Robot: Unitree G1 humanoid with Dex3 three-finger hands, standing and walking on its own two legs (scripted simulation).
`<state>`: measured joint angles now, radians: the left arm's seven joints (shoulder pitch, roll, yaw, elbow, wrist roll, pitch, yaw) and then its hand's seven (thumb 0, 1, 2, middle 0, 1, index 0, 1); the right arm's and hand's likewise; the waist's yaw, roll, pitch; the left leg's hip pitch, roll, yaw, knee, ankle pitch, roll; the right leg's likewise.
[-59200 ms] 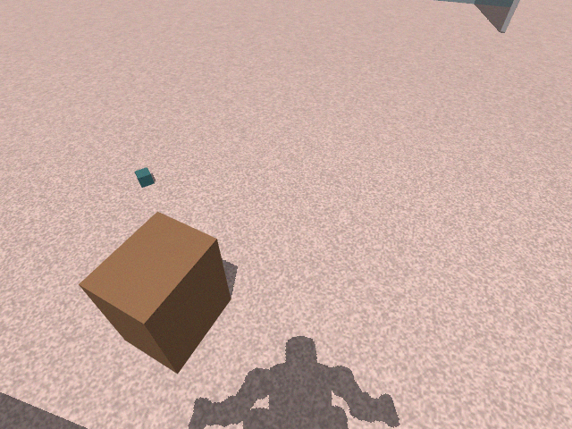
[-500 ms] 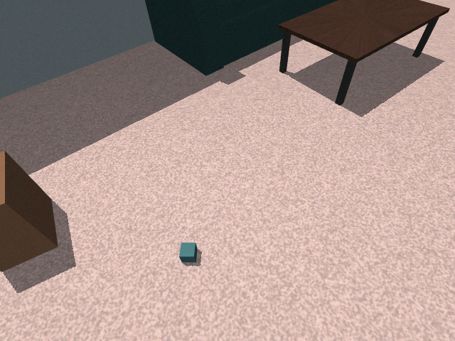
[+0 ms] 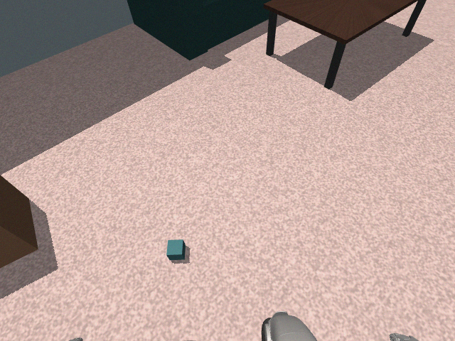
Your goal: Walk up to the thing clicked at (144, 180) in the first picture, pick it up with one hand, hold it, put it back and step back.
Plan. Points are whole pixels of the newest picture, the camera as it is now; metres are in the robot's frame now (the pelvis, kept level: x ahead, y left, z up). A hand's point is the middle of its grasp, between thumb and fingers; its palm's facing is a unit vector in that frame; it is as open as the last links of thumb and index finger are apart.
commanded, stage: walk up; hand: left
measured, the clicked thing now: (176, 249) +0.55 +0.25 -0.71
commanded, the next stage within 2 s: none
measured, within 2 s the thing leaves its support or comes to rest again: neither
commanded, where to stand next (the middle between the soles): +0.10 +0.03 m, yaw -2 degrees
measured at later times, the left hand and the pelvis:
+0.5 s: hand out of the picture -0.03 +0.33 -0.14, palm faces +0.03 -0.92 -0.39, open 7.3 cm; pelvis -0.10 +0.04 +0.02, yaw +2 degrees
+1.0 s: hand out of the picture -0.01 +0.30 -0.12, palm faces -0.06 -0.91 -0.40, open 7.4 cm; pelvis -0.08 +0.03 +0.02, yaw -3 degrees
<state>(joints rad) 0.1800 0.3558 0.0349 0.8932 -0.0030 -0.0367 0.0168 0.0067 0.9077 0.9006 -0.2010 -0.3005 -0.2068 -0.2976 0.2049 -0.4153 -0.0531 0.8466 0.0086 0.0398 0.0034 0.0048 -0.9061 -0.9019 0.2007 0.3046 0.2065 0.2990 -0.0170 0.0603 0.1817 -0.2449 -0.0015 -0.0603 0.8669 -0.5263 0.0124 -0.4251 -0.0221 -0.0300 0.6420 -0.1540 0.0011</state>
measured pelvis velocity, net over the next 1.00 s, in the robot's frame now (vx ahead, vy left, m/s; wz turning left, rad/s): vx -0.08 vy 0.03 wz -0.05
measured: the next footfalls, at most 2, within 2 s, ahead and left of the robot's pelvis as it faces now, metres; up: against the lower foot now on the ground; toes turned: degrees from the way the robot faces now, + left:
left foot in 0.28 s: -0.05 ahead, +0.14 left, +0.00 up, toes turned +1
right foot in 0.70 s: -0.06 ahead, -0.10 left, +0.00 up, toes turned -4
